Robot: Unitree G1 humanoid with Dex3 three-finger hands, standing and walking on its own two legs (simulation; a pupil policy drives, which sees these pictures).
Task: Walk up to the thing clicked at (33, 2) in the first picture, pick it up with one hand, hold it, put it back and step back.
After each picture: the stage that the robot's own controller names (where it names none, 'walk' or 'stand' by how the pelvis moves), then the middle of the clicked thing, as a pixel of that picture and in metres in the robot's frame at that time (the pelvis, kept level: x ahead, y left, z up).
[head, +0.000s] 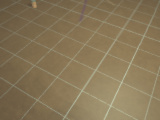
stand; (33, 3) +2.31 +0.72 -0.72
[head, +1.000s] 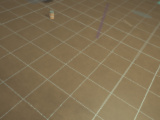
walk; (51, 14) +2.23 +0.36 -0.70
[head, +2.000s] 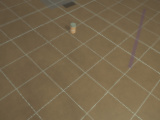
walk; (72, 28) +1.56 +0.05 -0.71
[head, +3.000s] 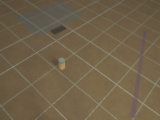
walk; (61, 63) +1.04 +0.14 -0.71
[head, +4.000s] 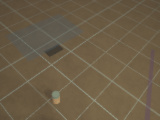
walk; (56, 97) +0.67 +0.17 -0.72
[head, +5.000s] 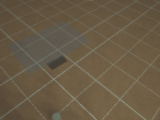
walk; (56, 119) +0.49 +0.16 -0.71
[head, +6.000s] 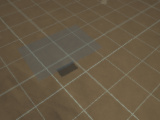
stand; out of the picture +0.38 +0.11 -0.72
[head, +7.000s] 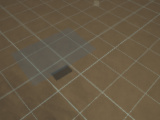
stand; out of the picture +0.37 +0.13 -0.72
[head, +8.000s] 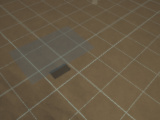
stand; out of the picture +0.37 +0.14 -0.73
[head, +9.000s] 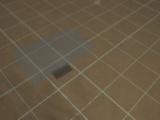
stand; out of the picture +0.37 +0.13 -0.73
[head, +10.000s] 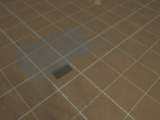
stand; out of the picture +0.37 +0.13 -0.73
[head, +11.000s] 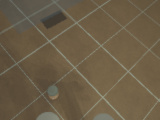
go down; (53, 92) +0.42 +0.12 -0.55
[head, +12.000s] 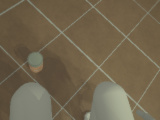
go down; (35, 62) +0.46 +0.17 -0.32
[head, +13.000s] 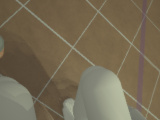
close in; out of the picture +0.45 +0.20 -0.24
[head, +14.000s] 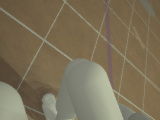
close; out of the picture +0.45 +0.23 -0.23
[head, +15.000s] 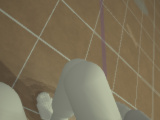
close; out of the picture +0.43 +0.22 -0.23
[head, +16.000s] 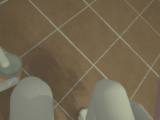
lift; (9, 71) +0.34 +0.24 -0.10
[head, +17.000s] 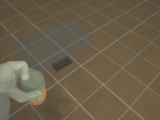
hold; (34, 88) +0.32 +0.15 +0.04
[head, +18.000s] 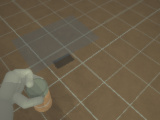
hold; (39, 95) +0.31 +0.15 +0.00
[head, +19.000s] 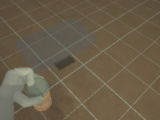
hold; (39, 95) +0.31 +0.15 +0.00
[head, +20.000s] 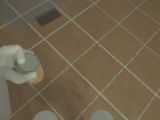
crouch; (31, 69) +0.39 +0.16 -0.07
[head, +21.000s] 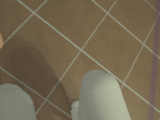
lower; out of the picture +0.48 +0.22 -0.14
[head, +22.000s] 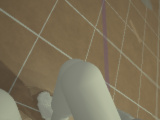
lower; out of the picture +0.45 +0.26 -0.24
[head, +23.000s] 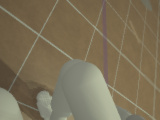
lower; out of the picture +0.45 +0.26 -0.24
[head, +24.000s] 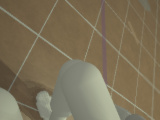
lower; out of the picture +0.45 +0.26 -0.24
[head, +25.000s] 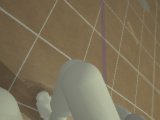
lower; out of the picture +0.45 +0.26 -0.24
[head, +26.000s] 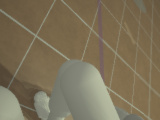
open; out of the picture +0.44 +0.25 -0.25
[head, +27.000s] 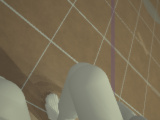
stand; out of the picture +0.44 +0.24 -0.25
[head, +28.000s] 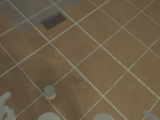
stand; (50, 92) +0.43 +0.15 -0.54
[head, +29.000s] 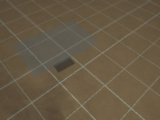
stand; out of the picture +0.40 +0.13 -0.66
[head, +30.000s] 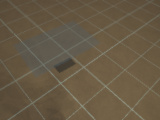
stand; out of the picture +0.40 +0.13 -0.67
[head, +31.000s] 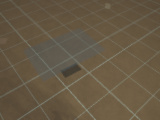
stand; out of the picture +0.42 +0.12 -0.72
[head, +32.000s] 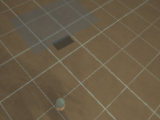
walk; (60, 104) +0.44 +0.09 -0.71
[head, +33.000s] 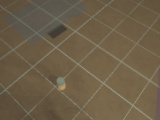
walk; (61, 83) +0.62 +0.15 -0.69
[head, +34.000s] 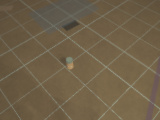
walk; (69, 63) +0.95 +0.15 -0.70
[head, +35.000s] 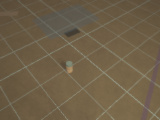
stand; (69, 66) +1.02 +0.12 -0.71
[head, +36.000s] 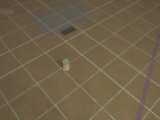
stand; (66, 64) +1.03 +0.15 -0.73
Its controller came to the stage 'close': yes
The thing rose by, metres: 0.71
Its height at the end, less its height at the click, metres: +0.00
